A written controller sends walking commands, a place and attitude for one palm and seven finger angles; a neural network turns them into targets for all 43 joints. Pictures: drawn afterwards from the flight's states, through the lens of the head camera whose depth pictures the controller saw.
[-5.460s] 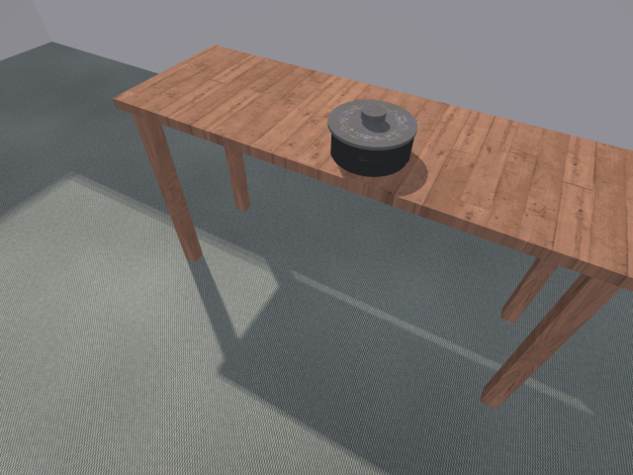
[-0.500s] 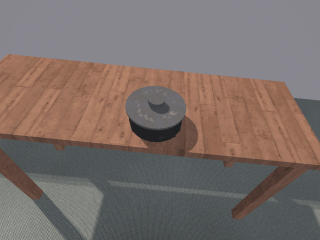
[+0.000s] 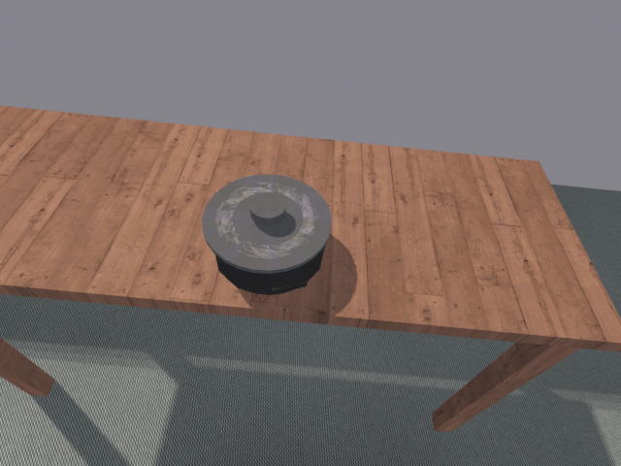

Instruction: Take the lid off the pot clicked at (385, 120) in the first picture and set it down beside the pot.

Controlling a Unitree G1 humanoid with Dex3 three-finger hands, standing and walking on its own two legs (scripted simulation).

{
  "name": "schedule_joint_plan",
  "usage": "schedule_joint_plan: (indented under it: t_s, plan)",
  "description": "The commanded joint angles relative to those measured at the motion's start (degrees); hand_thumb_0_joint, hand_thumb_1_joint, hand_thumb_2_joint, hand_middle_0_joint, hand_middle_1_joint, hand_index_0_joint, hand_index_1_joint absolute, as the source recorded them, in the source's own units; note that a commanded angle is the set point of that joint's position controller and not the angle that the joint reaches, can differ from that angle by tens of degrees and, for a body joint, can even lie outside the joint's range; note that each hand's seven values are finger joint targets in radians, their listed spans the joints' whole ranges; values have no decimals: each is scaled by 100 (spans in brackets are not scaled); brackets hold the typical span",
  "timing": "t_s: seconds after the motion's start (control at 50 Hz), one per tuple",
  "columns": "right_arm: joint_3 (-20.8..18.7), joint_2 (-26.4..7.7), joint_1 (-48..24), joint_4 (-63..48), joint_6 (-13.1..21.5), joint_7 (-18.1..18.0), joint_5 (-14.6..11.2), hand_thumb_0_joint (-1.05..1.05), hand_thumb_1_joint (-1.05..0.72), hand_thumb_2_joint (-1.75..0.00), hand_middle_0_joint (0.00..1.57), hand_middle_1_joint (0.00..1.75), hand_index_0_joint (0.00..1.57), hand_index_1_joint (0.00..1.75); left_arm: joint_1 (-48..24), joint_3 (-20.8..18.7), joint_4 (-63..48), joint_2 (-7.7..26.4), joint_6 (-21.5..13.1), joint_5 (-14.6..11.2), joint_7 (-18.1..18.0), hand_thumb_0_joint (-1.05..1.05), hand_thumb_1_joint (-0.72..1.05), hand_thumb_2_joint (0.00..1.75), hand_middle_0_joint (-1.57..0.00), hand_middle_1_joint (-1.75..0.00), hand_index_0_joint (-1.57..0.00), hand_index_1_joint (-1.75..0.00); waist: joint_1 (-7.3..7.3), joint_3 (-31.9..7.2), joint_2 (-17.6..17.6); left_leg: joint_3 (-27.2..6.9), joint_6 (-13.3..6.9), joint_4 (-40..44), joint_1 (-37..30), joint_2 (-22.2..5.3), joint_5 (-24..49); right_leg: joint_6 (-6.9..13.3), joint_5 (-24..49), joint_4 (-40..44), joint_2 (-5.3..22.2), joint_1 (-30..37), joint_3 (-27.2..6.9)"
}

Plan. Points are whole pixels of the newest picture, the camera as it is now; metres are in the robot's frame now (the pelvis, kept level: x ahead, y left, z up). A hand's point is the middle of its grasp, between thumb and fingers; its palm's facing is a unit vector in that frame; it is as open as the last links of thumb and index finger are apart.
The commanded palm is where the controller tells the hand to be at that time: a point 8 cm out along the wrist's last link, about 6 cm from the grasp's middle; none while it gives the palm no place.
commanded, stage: come to a stop and stand still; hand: left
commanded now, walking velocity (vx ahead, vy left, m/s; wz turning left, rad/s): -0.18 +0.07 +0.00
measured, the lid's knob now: (267, 208) +0.46 +0.10 +0.05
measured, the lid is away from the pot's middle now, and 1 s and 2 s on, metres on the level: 0.00 0.00 0.00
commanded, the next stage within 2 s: look again from close up in 0.82 s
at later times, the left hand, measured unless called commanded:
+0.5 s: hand out of the picture +0.02 +0.20 -0.17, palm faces +0.01 -0.97 -0.24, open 7.4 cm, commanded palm none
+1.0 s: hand out of the picture -0.07 +0.18 -0.18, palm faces +0.01 -0.98 -0.17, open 7.4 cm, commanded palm none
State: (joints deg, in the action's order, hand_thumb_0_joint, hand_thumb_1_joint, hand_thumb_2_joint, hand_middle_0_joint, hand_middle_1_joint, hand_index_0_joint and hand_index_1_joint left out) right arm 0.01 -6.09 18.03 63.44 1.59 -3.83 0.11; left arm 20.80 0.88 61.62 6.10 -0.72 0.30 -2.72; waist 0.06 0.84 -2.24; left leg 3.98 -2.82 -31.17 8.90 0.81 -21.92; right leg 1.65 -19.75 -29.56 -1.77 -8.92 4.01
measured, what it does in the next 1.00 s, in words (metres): shifts its weight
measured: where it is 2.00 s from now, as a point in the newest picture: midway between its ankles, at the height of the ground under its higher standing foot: outside the picture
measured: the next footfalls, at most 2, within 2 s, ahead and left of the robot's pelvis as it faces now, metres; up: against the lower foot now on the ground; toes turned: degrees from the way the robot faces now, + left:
none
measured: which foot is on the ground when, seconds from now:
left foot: down 0.00-1.00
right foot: down 0.00-1.00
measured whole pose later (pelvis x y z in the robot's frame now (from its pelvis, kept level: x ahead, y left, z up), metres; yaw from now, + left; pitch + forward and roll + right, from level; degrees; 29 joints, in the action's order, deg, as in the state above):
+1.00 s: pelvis -0.05 +0.01 +0.00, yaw +0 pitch -1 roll +0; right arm 1.1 -8.9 16.9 61.9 0.9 -1.6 0.6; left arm 19.1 1.7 60.7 9.7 0.5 0.5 -2.1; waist -0.4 1.9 -1.1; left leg 4.3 -4.4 -26.8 9.4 3.0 -17.0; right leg 0.7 -16.3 -27.5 -0.1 -10.4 2.4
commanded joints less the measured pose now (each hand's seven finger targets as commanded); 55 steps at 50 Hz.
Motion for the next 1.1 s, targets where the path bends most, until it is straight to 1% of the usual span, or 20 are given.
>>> schedule_joint_plan:
  t_s: [0.0, 0.06, 0.16, 0.24, 0.26, 0.28, 0.3, 0.32, 0.34, 0.38, 0.4, 0.42, 0.5, 0.58, 0.66, 0.8, 0.82, 0.9, 0.92, 1.08]
  plan:
    - [-111, -486, 462, -220, -23, -46, -81, 0, -90, -90, 20, 30, 20, 30, 475, -162, -213, 636, -116, -15, -91, 0, 90, 90, -20, -30, -20, -30, -33, -37, 361, -648, 113, 434, -311, -824, 4318, 160, 4541, 159, 1034, 159, -682]
    - [-130, -489, 280, -295, -67, -17, -70, 0, -90, -90, 20, 30, 20, 30, 354, -158, -269, 658, -38, 0, -89, 0, 90, 90, -20, -30, -20, -30, -69, 211, 186, -604, 139, 647, -138, -835, 3554, 101, 4124, 307, 1098, 3, -789]
    - [-136, -621, 217, -456, -70, 34, -47, 0, -90, -90, 20, 30, 20, 30, 276, -168, -493, 767, -14, 7, -98, 0, 90, 90, -20, -30, -20, -30, -64, -338, 22, -671, 110, 693, -410, -871, 3519, 139, 3692, 357, 1075, 134, -841]
    - [-119, -697, 170, -469, -34, 47, -29, 0, -90, -90, 20, 30, 20, 30, 253, -159, -545, 859, -40, 2, -122, 0, 90, 90, -20, -30, -20, -30, -72, -792, 263, -687, 89, 561, -668, -815, 4547, 146, 4286, 185, 1065, 461, -736]
    - [-252, -1251, -318, -886, -83, 167, -76, 0, -90, -90, 20, 30, 20, 30, 270, -261, -404, 1168, -85, 79, -242, 0, 90, 90, -20, -30, -20, -30, -33, -305, 323, -343, 203, -418, -39, -823, 3906, -98, 4243, 281, 1065, -76, -697]
    - [-216, -901, -77, -1014, -79, 215, 44, 0, -90, -90, 20, 30, 20, 30, 80, -264, -737, 1199, -90, 66, -203, 0, 90, 90, -20, -30, -20, -30, 37, -488, 258, -500, 164, -243, 361, -528, 2246, 214, 3914, 99, 1200, 241, -989]
    - [-182, -795, -91, -973, -67, 199, 40, 0, -90, -90, 20, 30, 20, 30, -161, -211, -754, 1123, -104, 45, -151, 0, 90, 90, -20, -30, -20, -30, 101, -357, 498, -566, 140, 209, 295, -524, 1731, 327, 3546, -8, 1264, 14, -1032]
    - [-184, -770, -69, -970, -95, 235, 68, 0, -90, -90, 20, 30, 20, 30, -311, -183, -793, 1153, -76, 12, -84, 0, 90, 90, -20, -30, -20, -30, 74, -752, 645, -624, 120, 303, 44, -551, 1809, 380, 2648, -17, 1116, 22, -835]
    - [-190, -869, -127, -1095, -92, 243, 72, 0, -90, -90, 20, 30, 20, 30, -306, -188, -874, 1077, -50, 25, -64, 0, 90, 90, -20, -30, -20, -30, 64, -600, 727, -835, 41, 322, 86, -670, 2133, 292, 1925, -21, 894, -248, -678]
    - [-177, -1006, -90, -1072, -50, 197, 95, 0, -90, -90, 20, 30, 20, 30, -160, -166, -803, 924, -78, 21, -81, 0, 90, 90, -20, -30, -20, -30, -3, -595, 320, -960, -68, 150, -102, -834, 3655, 259, 2242, -144, 721, -191, -600]
    - [-170, -1054, -15, -1038, -28, 183, 84, 0, -90, -90, 20, 30, 20, 30, -177, -160, -782, 928, -71, 18, -93, 0, 90, 90, -20, -30, -20, -30, 17, -578, 421, -972, -62, 139, -187, -845, 4036, 271, 2309, -209, 734, -171, -558]
    - [-159, -1032, -56, -1062, -33, 185, 87, 0, -90, -90, 20, 30, 20, 30, -250, -170, -790, 970, -43, 4, -78, 0, 90, 90, -20, -30, -20, -30, -21, -554, 441, -1029, -78, 246, -256, -870, 3995, 252, 2156, -209, 696, -237, -504]
    - [-96, -1013, -196, -1026, -58, 191, 76, 0, -90, -90, 20, 30, 20, 30, -353, -125, -775, 939, 22, 22, -52, 0, 90, 90, -20, -30, -20, -30, -37, 336, 187, -1015, -67, 676, 356, -759, 2348, 188, 1248, 180, 672, -464, -640]
    - [-73, -1018, -263, -1005, -65, 237, 83, 0, -90, -90, 20, 30, 20, 30, -384, -130, -782, 981, 82, 52, 6, 0, 90, 90, -20, -30, -20, -30, -66, 660, 191, -1072, -90, 1115, 708, -701, 911, 155, 359, 386, 599, -583, -679]
    - [-73, -1031, -263, -963, -42, 259, 80, 0, -90, -90, 20, 30, 20, 30, -346, -133, -788, 1010, 65, 62, 37, 0, 90, 90, -20, -30, -20, -30, -72, 466, 145, -1022, -84, 1205, 646, -627, 549, 157, 347, 485, 649, -508, -731]
    - [-40, -949, -81, -711, 24, 231, 47, 0, -90, -90, 20, 30, 20, 30, -139, -92, -588, 988, -10, 29, 37, 0, 90, 90, -20, -30, -20, -30, -52, 2, 267, -873, -63, 1003, 138, -617, 1483, 171, 1070, 549, 772, -304, -801]
    - [-38, -914, -68, -667, 23, 229, 43, 0, -90, -90, 20, 30, 20, 30, -133, -94, -556, 1003, -15, 25, 41, 0, 90, 90, -20, -30, -20, -30, -66, 8, 160, -871, -67, 981, 130, -632, 1580, 169, 1165, 562, 766, -268, -758]
    - [-28, -871, 59, -484, 37, 198, 28, 0, -90, -90, 20, 30, 20, 30, -23, -54, -381, 944, -33, 15, 21, 0, 90, 90, -20, -30, -20, -30, -43, 38, 348, -838, -45, 930, -13, -648, 1962, 177, 1465, 550, 800, -262, -773]
    - [-29, -853, 66, -451, 30, 196, 27, 0, -90, -90, 20, 30, 20, 30, -12, -62, -361, 959, -32, 12, 24, 0, 90, 90, -20, -30, -20, -30, -55, 81, 222, -834, -48, 916, 2, -671, 1992, 176, 1501, 562, 778, -244, -737]
    - [-22, -739, 155, -224, 17, 177, 13, 0, -90, -90, 20, 30, 20, 30, 110, -26, -140, 799, -24, 23, 7, 0, 90, 90, -20, -30, -20, -30, -61, 420, 251, -844, -47, 1074, 134, -661, 1614, 165, 1210, 683, 794, -362, -776]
